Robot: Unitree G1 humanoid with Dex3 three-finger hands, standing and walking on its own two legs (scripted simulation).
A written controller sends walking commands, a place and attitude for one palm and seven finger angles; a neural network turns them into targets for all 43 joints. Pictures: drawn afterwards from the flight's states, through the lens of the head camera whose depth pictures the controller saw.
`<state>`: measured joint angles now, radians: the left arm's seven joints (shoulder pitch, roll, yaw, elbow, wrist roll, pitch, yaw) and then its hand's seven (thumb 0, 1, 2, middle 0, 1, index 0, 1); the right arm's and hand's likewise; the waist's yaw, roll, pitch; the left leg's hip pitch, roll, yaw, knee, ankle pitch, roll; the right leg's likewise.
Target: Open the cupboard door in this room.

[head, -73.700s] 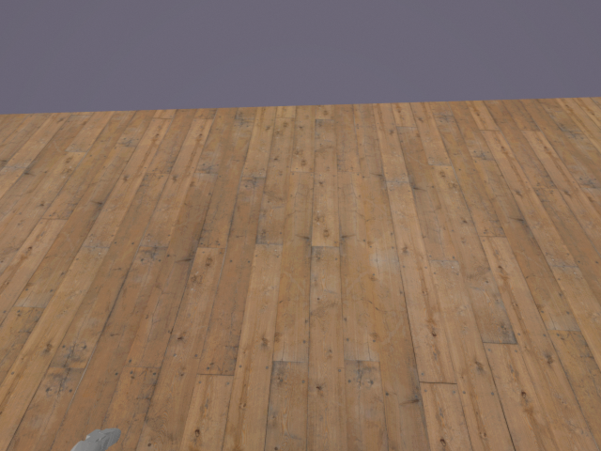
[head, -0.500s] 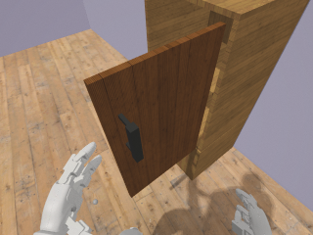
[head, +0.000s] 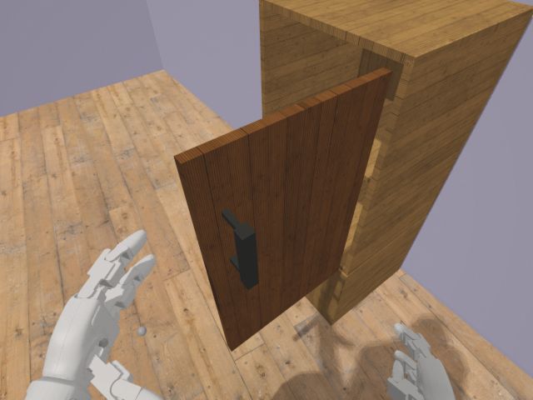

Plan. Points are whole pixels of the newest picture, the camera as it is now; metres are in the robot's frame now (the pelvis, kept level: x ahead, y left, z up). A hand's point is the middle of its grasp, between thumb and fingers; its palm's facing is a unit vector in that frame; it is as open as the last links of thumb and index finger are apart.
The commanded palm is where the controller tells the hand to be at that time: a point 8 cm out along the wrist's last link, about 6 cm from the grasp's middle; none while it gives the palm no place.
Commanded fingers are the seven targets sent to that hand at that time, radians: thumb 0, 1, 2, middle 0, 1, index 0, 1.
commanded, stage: draw the hand back to the body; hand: left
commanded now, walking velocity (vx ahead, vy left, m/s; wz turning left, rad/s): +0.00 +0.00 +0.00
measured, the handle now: (239, 249) +0.32 +0.07 +0.08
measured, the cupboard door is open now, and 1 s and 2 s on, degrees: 91 91 91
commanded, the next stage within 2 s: step back with the hand held close in 1.12 s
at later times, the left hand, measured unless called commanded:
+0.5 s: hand (72, 279) +0.21 +0.24 +0.16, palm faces +0.32 -0.87 -0.38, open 12.0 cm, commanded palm +0.16 +0.28 +0.19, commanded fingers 0.00 0.51 0.74 -0.19 -0.30 -0.19 -0.30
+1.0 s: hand (54, 254) +0.22 +0.25 +0.19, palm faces +0.41 -0.82 -0.39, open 7.6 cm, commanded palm +0.17 +0.29 +0.21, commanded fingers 0.00 0.90 0.90 -0.20 -0.30 -0.20 -0.30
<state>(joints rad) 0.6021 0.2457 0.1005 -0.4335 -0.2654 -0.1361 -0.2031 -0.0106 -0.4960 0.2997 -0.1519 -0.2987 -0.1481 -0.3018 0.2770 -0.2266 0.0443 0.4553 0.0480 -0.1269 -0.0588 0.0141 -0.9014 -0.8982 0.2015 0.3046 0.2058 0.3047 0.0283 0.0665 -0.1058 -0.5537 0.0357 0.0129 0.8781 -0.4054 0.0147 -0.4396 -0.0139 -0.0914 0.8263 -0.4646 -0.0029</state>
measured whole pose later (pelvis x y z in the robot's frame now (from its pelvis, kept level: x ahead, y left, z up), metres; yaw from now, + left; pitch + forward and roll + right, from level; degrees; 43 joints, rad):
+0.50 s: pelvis +0.02 +0.01 +0.04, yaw -2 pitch -2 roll -1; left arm 0.57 0.32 0.21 -0.46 -0.05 -0.04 0.12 0.00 0.18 0.59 -0.18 -0.30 -0.18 -0.30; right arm 0.21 -0.22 0.06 0.58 0.00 -0.10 -0.08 0.01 -0.90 -0.90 0.20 0.30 0.21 0.30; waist 0.07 0.05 0.00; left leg -0.20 0.01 0.07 0.50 -0.27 0.03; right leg -0.10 -0.03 -0.05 0.45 -0.31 0.02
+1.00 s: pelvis +0.03 +0.00 +0.04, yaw -2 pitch -4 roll +0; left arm 0.48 0.33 0.32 -0.41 -0.07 -0.05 0.12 0.01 0.86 0.88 -0.21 -0.30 -0.20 -0.30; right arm 0.19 -0.23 0.02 0.62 0.00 -0.07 -0.07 0.01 -0.90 -0.90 0.20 0.30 0.21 0.30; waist 0.07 0.05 0.02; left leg -0.12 0.02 0.07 0.43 -0.24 0.01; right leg -0.03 -0.01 -0.04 0.37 -0.28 0.00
